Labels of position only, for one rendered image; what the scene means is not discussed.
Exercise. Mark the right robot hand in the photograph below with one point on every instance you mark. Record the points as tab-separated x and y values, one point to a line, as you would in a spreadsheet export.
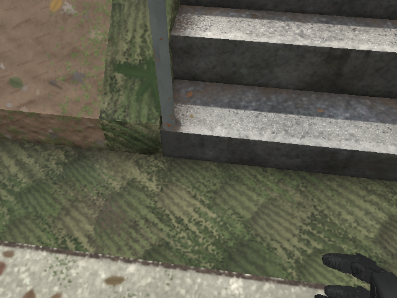
382	283

